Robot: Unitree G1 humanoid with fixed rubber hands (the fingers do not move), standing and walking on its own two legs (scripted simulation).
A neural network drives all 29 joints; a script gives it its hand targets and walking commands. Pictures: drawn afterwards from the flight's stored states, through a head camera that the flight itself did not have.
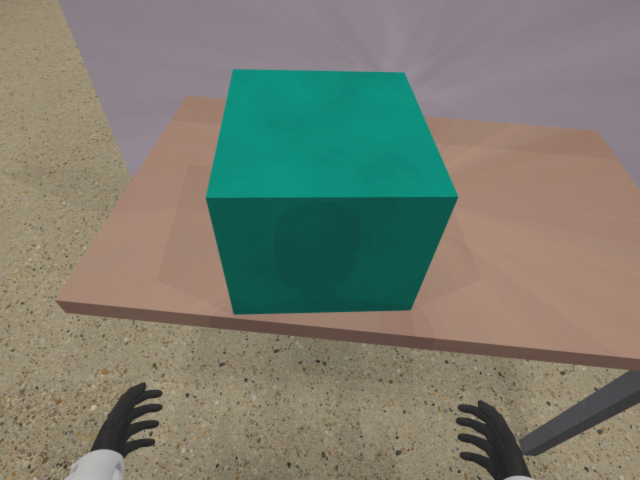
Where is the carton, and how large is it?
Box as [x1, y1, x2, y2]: [206, 69, 457, 314]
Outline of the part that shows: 233,69 209,180 206,200 234,314 410,309 453,208 457,195 404,73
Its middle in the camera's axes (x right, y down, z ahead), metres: +0.00 -0.08 +0.64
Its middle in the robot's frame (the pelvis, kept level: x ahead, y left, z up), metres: +0.54 +0.01 +0.05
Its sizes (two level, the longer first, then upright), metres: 0.317 0.291 0.254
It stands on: a table, 0.70 m high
